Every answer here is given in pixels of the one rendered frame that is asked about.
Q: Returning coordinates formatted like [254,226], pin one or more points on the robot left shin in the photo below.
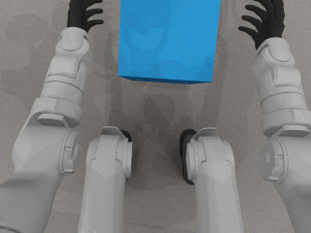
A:
[93,145]

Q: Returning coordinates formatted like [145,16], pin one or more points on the robot left hand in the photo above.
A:
[78,14]

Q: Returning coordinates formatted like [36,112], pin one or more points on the right robot upper arm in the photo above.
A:
[286,162]

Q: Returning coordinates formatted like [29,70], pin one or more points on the carton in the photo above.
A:
[168,41]

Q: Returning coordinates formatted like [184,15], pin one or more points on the robot left thigh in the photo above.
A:
[106,174]

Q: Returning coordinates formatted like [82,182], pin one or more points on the right robot forearm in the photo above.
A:
[280,91]

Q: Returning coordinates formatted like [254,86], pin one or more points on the left robot upper arm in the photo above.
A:
[44,154]

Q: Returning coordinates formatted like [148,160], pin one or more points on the left robot forearm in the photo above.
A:
[64,87]

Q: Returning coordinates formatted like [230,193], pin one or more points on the robot right hand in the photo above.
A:
[272,25]

